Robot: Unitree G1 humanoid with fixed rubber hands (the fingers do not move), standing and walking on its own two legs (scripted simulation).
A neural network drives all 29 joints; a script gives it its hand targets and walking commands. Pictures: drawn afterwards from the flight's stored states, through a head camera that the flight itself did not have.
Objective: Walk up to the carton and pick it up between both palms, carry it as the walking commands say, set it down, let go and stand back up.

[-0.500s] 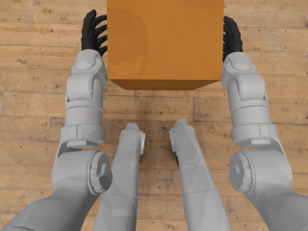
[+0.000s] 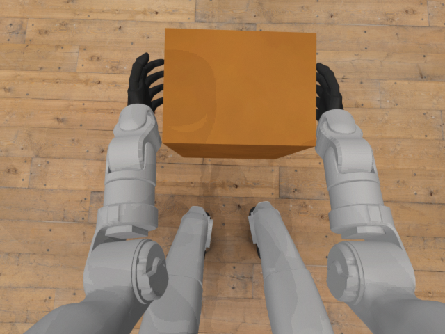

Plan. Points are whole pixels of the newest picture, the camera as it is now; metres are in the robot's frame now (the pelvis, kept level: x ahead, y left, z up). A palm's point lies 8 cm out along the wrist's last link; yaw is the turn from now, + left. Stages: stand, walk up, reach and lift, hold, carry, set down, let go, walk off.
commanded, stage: reach and lift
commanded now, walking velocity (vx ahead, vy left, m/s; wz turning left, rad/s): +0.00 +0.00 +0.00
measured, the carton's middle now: (233, 110) +0.46 -0.02 -0.11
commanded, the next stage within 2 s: none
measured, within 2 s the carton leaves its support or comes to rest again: neither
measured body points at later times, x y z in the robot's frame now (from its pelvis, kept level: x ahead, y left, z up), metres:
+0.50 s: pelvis +0.06 +0.00 +0.05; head +0.12 -0.01 +0.50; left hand +0.44 +0.13 +0.06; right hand +0.42 -0.18 +0.05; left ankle +0.13 +0.12 -0.65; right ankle +0.14 -0.13 -0.65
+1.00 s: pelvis +0.12 -0.01 +0.09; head +0.08 -0.01 +0.54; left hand +0.42 +0.14 +0.11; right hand +0.41 -0.17 +0.10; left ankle +0.13 +0.12 -0.65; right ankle +0.14 -0.13 -0.65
